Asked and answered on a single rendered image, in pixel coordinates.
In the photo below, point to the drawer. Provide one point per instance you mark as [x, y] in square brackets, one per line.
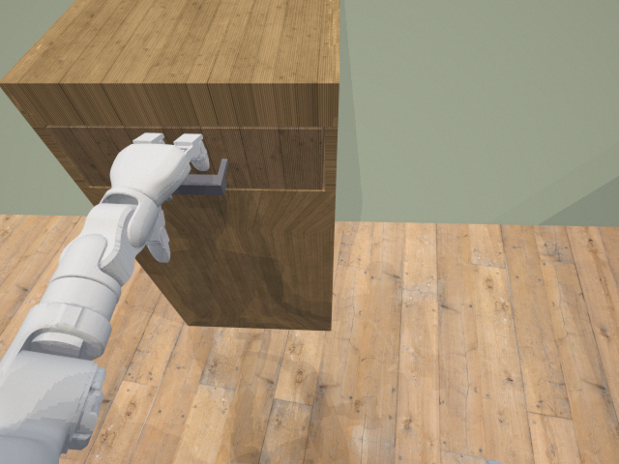
[258, 157]

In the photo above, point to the handle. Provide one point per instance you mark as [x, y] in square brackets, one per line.
[197, 184]

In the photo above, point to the robot left hand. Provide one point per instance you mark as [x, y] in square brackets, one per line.
[157, 169]

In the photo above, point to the left robot upper arm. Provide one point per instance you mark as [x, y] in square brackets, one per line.
[49, 404]

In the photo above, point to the left robot forearm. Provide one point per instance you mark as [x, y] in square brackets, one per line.
[72, 318]

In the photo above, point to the cabinet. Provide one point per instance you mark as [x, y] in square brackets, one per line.
[259, 258]

